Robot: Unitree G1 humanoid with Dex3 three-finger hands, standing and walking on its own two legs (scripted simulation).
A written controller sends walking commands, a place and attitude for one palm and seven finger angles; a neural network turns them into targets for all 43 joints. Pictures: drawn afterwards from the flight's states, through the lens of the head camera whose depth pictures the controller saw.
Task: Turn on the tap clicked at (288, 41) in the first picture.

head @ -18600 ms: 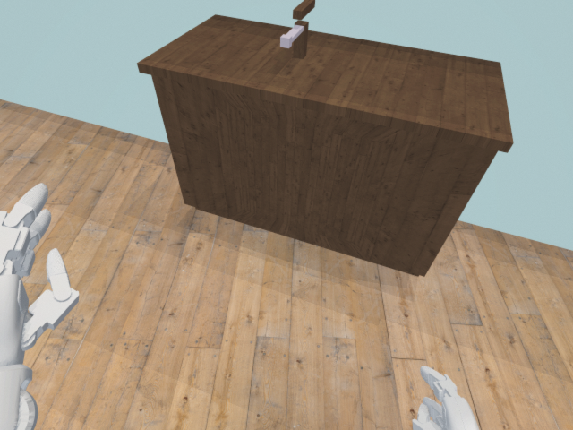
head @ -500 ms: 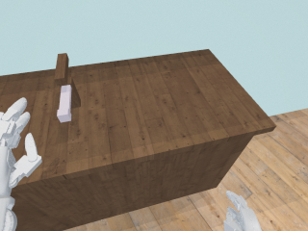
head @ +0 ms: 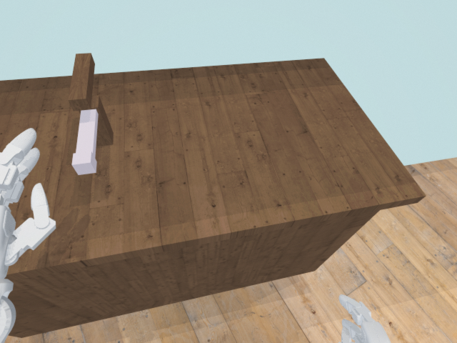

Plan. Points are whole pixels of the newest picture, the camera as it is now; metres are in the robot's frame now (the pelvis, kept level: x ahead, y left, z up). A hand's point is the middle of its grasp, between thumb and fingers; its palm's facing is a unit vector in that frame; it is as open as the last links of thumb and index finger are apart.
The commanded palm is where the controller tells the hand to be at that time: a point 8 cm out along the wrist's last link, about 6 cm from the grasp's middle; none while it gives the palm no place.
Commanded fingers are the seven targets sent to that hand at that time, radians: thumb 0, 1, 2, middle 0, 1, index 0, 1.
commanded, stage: come to a stop and stand still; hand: left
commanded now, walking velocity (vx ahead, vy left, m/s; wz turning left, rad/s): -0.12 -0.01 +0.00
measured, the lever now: (84, 163) +0.36 +0.28 +0.09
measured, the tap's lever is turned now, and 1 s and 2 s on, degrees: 0 0 0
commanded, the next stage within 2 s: look again from close up in 1.22 s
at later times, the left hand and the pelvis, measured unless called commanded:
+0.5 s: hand (20, 222) +0.21 +0.26 +0.18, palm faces +0.40 -0.85 -0.34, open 7.5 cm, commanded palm +0.15 +0.28 +0.18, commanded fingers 0.00 0.90 0.90 -0.20 -0.30 -0.20 -0.30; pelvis -0.03 +0.01 +0.00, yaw -3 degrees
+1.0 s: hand (36, 216) +0.23 +0.26 +0.16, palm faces +0.33 -0.88 -0.34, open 7.5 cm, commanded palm +0.17 +0.30 +0.18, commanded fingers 0.00 0.90 0.90 -0.20 -0.30 -0.20 -0.30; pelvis +0.00 +0.02 +0.00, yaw -3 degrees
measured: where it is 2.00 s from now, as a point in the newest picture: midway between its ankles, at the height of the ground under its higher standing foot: outside the picture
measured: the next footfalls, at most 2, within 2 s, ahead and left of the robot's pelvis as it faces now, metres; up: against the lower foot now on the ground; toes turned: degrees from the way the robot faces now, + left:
none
